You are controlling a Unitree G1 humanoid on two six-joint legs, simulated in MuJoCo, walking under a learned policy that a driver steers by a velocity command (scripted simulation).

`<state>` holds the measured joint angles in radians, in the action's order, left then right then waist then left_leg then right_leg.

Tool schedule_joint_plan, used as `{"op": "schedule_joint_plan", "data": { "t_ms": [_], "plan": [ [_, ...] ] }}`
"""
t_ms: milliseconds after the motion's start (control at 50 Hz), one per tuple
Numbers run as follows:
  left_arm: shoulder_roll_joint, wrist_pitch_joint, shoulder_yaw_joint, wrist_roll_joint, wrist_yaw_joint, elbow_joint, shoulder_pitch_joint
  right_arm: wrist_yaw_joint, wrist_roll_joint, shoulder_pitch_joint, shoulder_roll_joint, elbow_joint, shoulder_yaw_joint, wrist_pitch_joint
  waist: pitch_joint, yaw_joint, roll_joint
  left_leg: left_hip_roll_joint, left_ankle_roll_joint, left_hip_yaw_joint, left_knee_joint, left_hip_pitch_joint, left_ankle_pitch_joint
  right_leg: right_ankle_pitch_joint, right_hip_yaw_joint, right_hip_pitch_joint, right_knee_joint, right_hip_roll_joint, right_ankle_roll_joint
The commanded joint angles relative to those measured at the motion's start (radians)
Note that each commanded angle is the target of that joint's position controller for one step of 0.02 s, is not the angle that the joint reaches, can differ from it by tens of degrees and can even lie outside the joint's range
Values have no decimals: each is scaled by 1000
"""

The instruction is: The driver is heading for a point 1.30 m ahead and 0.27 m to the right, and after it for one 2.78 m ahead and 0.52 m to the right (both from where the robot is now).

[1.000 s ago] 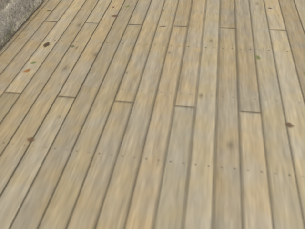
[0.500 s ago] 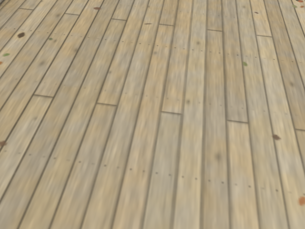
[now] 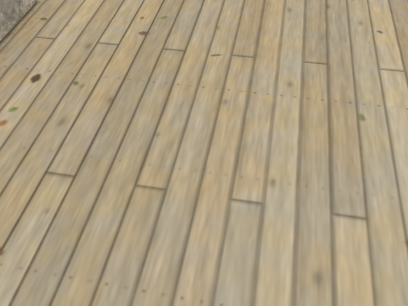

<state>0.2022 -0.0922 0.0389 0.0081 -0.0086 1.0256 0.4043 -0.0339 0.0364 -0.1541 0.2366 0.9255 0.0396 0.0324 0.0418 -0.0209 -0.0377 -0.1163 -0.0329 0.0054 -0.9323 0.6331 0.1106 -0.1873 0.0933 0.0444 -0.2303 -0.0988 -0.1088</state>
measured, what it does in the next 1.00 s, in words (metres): walks ahead, turning right: left foot, then right foot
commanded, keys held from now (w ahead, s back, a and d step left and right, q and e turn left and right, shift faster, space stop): w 0.44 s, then w+e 0.56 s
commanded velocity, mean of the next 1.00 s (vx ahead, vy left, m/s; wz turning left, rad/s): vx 0.50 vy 0.00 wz -0.21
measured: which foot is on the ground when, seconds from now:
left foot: up 0.00-0.22, down 0.24-0.82, up 0.84-1.00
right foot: down 0.00-0.24, up 0.26-0.78, down 0.80-1.00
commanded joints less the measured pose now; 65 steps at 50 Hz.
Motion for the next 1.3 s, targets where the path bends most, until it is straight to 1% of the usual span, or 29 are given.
{"op": "schedule_joint_plan", "data": {
  "t_ms": [20,100,160,200,220,240,260,280,300,320,340,380,480,580,680,740,780,800,820,840,860,880,900,920,960,1020,1220,1260,1300],
  "plan": [
    [112,-15,13,-3,4,-33,27,-4,-8,91,27,-71,-4,9,61,2,80,16,17,47,153,4,-112,315,-140,62,127,248,-79],
    [116,-12,9,5,14,0,104,0,-12,204,25,-109,-12,13,65,-37,92,53,-3,79,295,-3,-142,432,-128,-61,98,272,-74],
    [128,-4,11,16,25,16,111,4,-12,226,41,-129,-8,22,66,-26,96,76,-40,78,356,-15,-59,572,-128,-169,35,310,-80],
    [146,-2,15,20,30,15,77,13,-11,137,61,-107,3,31,18,24,113,127,-76,96,393,-154,33,829,-109,-191,-89,314,-61],
    [153,2,17,22,29,16,65,22,-10,20,80,-70,15,37,-44,72,113,159,-99,105,427,-282,54,914,-98,-190,-225,302,-49],
    [151,4,15,14,27,11,48,32,1,-153,108,-15,30,48,-132,146,91,141,-130,83,480,-513,2,827,-68,-91,-424,269,-31],
    [103,1,0,-9,20,-27,60,46,29,-318,196,15,55,52,-263,183,-15,-91,-200,-187,484,-810,94,477,-26,173,-738,203,-3],
    [41,3,-5,-28,12,-26,167,38,25,-332,253,21,72,43,-357,124,-195,-329,-336,-654,593,-991,81,-343,-37,486,-1065,11,26],
    [135,9,21,-3,18,-29,70,29,-14,-247,197,14,63,35,-257,111,-30,-266,-300,-620,633,-898,145,-290,-163,570,-1118,68,6],
    [124,2,21,-1,14,-57,-6,26,-23,-149,141,-1,47,37,-115,77,-11,-234,-267,-460,667,-743,114,-193,-159,590,-1077,111,4],
    [105,-1,19,1,11,-62,-41,24,-18,-102,90,-4,34,44,-55,51,19,-186,-234,-363,705,-635,35,-136,-152,559,-1021,145,6],
    [74,24,17,26,-1,-54,-23,30,-21,-99,35,23,16,56,-21,-1,-7,-113,-183,-229,746,-511,-69,-99,-144,471,-939,176,28],
    [57,58,16,28,-21,-95,-134,34,-22,-201,89,69,24,81,20,-6,-9,-85,-178,-104,814,-492,-149,9,-106,557,-822,199,71],
    [47,54,4,12,-27,-159,-316,38,-20,-257,72,82,14,84,58,37,-19,-56,-128,28,834,-538,-229,182,-80,592,-573,176,70],
    [46,48,-5,18,-31,-213,-433,57,-13,-330,79,111,12,79,76,70,-20,-105,-115,103,784,-696,-387,168,-5,584,-407,147,23],
    [66,45,7,24,-26,-211,-378,70,-10,-307,111,109,19,69,29,28,-45,-127,-99,152,615,-778,-769,33,49,482,-368,79,-33],
    [102,38,30,27,-20,-157,-190,72,-7,-288,138,98,27,52,-80,-50,-57,-125,-86,183,322,-761,-895,-24,70,275,-315,10,-84],
    [150,33,53,40,-14,-113,-34,70,-12,-267,143,77,28,49,-160,-123,-26,-107,-62,199,82,-607,-724,-11,-18,42,-260,47,-131],
    [264,37,89,50,1,-115,63,55,-37,-277,79,15,14,56,-277,-133,151,1,-15,226,-306,-263,-218,-72,-430,-251,-228,323,-251],
    [293,50,94,22,-4,-122,23,42,-34,-246,91,-29,23,65,-333,-85,221,181,6,52,-525,0,422,42,-860,-357,-76,468,-351],
    [268,58,90,1,-1,-117,-27,36,-20,-147,108,-53,26,73,-203,-74,104,94,-7,-52,-515,102,325,26,-698,-274,-65,422,-310],
    [213,57,77,-2,2,-123,-80,33,-26,-118,101,-66,22,85,-100,-47,53,55,-6,-43,-436,93,239,76,-582,-135,-39,392,-268],
    [171,54,67,0,5,-130,-125,34,-21,-122,94,-61,24,83,-37,-2,3,25,0,-41,-344,39,207,156,-499,-19,-15,339,-221],
    [147,48,58,-7,10,-131,-149,36,-2,-129,89,-65,23,66,-14,31,7,9,17,-42,-283,-19,200,234,-433,65,-2,291,-194],
    [148,30,54,-11,11,-132,-138,28,15,-146,69,-72,21,29,-35,53,34,6,48,-30,-216,-79,195,324,-374,119,7,246,-186],
    [192,21,64,-11,10,-129,-84,21,14,-56,66,-118,19,6,-17,39,57,5,82,-4,-97,-32,108,332,-348,143,31,211,-175],
    [198,34,62,5,22,-129,90,8,-4,263,79,-258,-3,19,4,-82,104,74,66,4,285,55,-85,448,-411,-84,-45,216,-118],
    [200,30,60,9,31,-130,81,7,-6,243,90,-264,-3,29,4,-63,115,87,34,1,360,-35,-71,501,-419,-94,-69,236,-93],
    [220,21,61,10,32,-137,38,16,-6,106,123,-226,11,39,-35,4,124,131,-8,16,414,-250,0,695,-399,-64,-164,233,-55]
  ]
}}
